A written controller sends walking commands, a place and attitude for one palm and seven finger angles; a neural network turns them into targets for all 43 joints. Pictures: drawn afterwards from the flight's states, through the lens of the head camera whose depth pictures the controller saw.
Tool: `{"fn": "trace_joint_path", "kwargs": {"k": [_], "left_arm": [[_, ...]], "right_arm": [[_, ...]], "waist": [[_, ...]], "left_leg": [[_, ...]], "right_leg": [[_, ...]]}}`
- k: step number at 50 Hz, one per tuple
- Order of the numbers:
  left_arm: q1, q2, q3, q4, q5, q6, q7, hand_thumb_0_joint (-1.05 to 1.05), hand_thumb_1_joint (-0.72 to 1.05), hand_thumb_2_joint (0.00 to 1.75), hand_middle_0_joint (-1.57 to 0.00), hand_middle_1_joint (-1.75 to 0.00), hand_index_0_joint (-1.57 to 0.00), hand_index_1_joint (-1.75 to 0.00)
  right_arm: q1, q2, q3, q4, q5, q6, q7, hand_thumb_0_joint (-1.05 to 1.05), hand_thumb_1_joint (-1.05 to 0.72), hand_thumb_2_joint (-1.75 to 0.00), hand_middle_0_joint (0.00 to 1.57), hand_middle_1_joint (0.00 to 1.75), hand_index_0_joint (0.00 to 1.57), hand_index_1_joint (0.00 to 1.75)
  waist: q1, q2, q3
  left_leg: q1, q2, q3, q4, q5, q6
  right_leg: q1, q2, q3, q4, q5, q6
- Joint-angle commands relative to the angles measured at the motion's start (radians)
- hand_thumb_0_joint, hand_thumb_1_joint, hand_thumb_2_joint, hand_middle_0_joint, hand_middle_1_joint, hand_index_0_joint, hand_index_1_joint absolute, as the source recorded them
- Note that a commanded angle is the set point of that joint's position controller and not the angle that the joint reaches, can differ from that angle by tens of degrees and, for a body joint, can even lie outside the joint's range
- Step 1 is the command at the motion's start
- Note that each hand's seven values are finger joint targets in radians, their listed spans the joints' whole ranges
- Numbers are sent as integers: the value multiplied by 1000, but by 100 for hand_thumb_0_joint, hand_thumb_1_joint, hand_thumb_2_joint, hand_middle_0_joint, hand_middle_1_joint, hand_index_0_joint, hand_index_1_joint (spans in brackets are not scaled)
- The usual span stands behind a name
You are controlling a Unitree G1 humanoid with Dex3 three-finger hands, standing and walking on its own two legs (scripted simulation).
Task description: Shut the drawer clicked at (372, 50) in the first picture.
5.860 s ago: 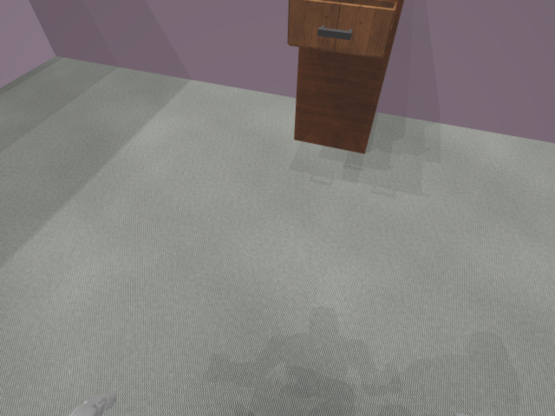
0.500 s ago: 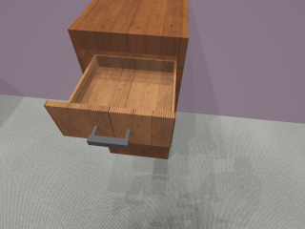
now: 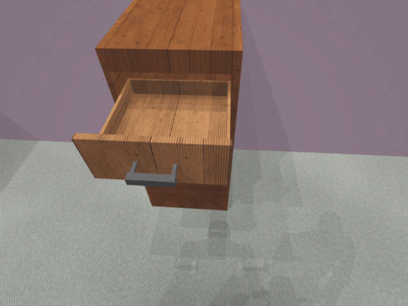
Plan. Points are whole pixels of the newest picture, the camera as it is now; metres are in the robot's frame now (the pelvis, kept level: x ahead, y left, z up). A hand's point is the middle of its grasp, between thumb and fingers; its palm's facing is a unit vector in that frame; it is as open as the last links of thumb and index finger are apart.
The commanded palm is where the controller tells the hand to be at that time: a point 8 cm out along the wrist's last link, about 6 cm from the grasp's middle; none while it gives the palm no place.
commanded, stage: come to a stop and stand still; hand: left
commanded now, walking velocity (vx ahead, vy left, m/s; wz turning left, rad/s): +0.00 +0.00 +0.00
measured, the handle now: (152, 173) +0.41 +0.16 -0.01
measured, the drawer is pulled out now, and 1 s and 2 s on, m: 0.29 0.29 0.29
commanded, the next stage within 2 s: look again from close up in 0.28 s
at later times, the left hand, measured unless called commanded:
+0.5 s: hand out of the picture -0.03 +0.15 -0.18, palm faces +0.02 -0.98 -0.18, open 7.4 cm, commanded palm none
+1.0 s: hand out of the picture +0.02 +0.20 -0.18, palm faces +0.02 -0.98 -0.18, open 7.4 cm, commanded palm none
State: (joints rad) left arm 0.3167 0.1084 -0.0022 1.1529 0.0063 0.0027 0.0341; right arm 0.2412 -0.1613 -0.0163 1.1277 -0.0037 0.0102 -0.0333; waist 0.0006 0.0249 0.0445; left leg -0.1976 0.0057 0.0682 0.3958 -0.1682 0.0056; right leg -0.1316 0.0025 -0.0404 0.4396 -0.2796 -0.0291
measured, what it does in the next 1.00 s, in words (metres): stands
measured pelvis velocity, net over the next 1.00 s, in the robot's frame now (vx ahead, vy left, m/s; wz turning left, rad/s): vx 0.01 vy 0.03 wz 0.00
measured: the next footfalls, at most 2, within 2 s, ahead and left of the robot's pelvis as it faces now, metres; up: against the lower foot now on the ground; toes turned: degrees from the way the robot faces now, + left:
left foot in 1.56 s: +0.14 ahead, +0.07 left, +0.00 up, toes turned +4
right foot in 1.84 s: +0.13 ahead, -0.14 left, +0.00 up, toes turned -1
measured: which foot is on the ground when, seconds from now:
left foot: down 0.00-1.00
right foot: down 0.00-1.00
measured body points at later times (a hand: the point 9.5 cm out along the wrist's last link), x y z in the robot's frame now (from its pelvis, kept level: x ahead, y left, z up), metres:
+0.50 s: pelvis -0.01 +0.00 -0.01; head +0.01 -0.01 +0.44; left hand -0.03 +0.20 -0.16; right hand -0.04 -0.21 -0.17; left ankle +0.02 +0.12 -0.74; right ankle -0.02 -0.10 -0.74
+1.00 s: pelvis +0.01 +0.03 +0.00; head +0.03 +0.03 +0.44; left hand +0.02 +0.25 -0.17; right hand +0.03 -0.20 -0.16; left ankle +0.02 +0.12 -0.74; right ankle -0.03 -0.10 -0.74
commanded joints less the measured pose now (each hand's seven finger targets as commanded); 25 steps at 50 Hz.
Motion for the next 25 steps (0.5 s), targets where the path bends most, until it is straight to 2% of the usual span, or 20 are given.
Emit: {"fn": "trace_joint_path", "kwargs": {"k": [1, 4, 7, 11, 18, 19, 20, 21, 22, 23, 24, 25], "left_arm": [[30, 110, 15, -34, 1, -12, 11, 0, 90, 90, -20, -30, -20, -30], [44, 114, 17, -36, 1, -8, 10, 0, 90, 90, -20, -30, -20, -30], [48, 111, 20, -40, 2, -7, 10, 0, 90, 90, -20, -30, -20, -30], [50, 104, 23, -40, -1, -7, 8, 0, 90, 90, -20, -30, -20, -30], [64, 89, 22, -38, -1, -12, 8, 0, 90, 90, -20, -30, -20, -30], [134, 119, 12, -26, 21, -51, 42, 0, 90, 90, -20, -30, -20, -30], [67, 171, 19, -82, 15, -60, 34, 0, 90, 90, -20, -30, -20, -30], [21, 159, 20, -107, 14, -55, 25, 0, 90, 90, -20, -30, -20, -30], [9, 170, 27, -115, 15, -62, 25, 0, 90, 90, -20, -30, -20, -30], [25, 154, 24, -116, 10, -67, 23, 0, 90, 90, -20, -30, -20, -30], [23, 140, 23, -117, 8, -66, 23, 0, 90, 90, -20, -30, -20, -30], [18, 129, 20, -119, 6, -60, 22, 0, 90, 90, -20, -30, -20, -30]], "right_arm": [[70, -58, -8, 2, -3, -8, 2, 0, -90, -90, 20, 30, 20, 30], [82, -50, -7, 10, -5, -2, 2, 0, -90, -90, 20, 30, 20, 30], [102, -38, -7, 18, -7, 0, 2, 0, -90, -90, 20, 30, 20, 30], [126, -25, -4, 22, -10, -4, -1, 0, -90, -90, 20, 30, 20, 30], [146, -18, -4, 25, -7, -13, -6, 0, -90, -90, 20, 30, 20, 30], [12, -54, 6, -51, -7, -36, 9, 0, -90, -90, 20, 30, 20, 30], [102, -6, 3, -78, -9, -22, 17, 0, -90, -90, 20, 30, 20, 30], [125, -8, -2, -61, -15, -16, 21, 0, -90, -90, 20, 30, 20, 30], [150, -8, 2, -64, -18, -21, 25, 0, -90, -90, 20, 30, 20, 30], [169, -9, 8, -68, -16, -26, 24, 0, -90, -90, 20, 30, 20, 30], [183, -18, 8, -70, -15, -32, 21, 0, -90, -90, 20, 30, 20, 30], [184, -30, 7, -74, -14, -35, 19, 0, -90, -90, 20, 30, 20, 30]], "waist": [[-13, -72, 68], [-9, -62, 100], [-7, -51, 113], [-6, -14, 103], [-1, -23, 62], [46, -22, 93], [-38, -40, 17], [-44, -6, 32], [-51, -1, -28], [-48, -30, -55], [-51, -53, -66], [-46, -68, -44]], "left_leg": [[63, 87, -90, -64, -9, 4], [36, 77, -83, -59, -56, 1], [18, 76, -81, -53, -71, 0], [-5, 77, -86, -52, -62, -1], [5, 89, -93, -53, -27, 1], [-105, 76, -64, 188, -13, -25], [-91, 57, -72, 213, -154, -12], [-62, 55, -60, 221, -147, -7], [-44, 47, -49, 190, -78, -14], [-20, 45, -57, 169, -51, -5], [-9, 53, -69, 142, -32, 3], [-21, 62, -79, 121, -25, 8]], "right_leg": [[-163, -120, 136, -176, -38, -4], [-190, -117, 149, -201, -124, -4], [-194, -112, 146, -208, -150, -6], [-180, -111, 140, -189, -127, -11], [-145, -106, 126, -169, -53, -10], [-127, -167, 199, -154, 382, 24], [-137, -232, 222, -183, 131, -37], [-201, -207, 198, -201, -100, -71], [-156, -196, 169, -160, 14, -87], [-140, -170, 158, -125, 38, -81], [-135, -150, 138, -95, 42, -73], [-147, -131, 123, -81, 7, -63]]}}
